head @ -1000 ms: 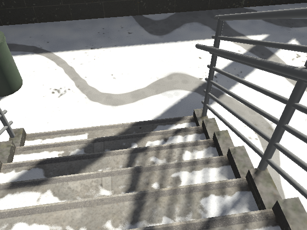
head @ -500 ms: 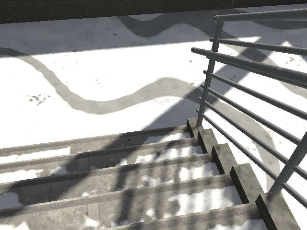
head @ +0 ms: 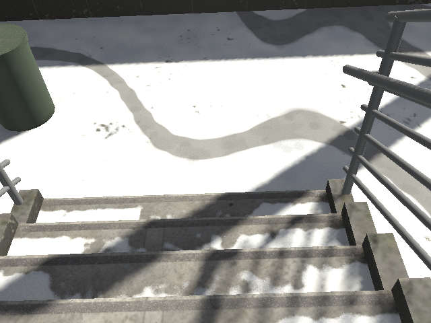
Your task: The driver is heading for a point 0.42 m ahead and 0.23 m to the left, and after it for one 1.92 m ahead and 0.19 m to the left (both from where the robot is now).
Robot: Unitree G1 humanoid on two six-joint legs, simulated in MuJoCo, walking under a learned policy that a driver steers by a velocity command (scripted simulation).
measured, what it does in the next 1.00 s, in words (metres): goes down, turning left: left foot 0.17 m lower, then right foot 0.17 m lower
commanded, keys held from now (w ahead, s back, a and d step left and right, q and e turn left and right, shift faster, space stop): w+q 0.44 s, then q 0.26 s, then e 0.30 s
